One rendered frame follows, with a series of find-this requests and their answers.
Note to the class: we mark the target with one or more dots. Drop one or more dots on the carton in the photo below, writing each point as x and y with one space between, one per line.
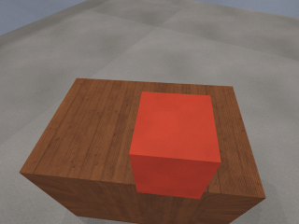
174 149

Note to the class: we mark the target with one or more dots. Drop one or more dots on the pedestal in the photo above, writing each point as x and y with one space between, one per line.
82 159

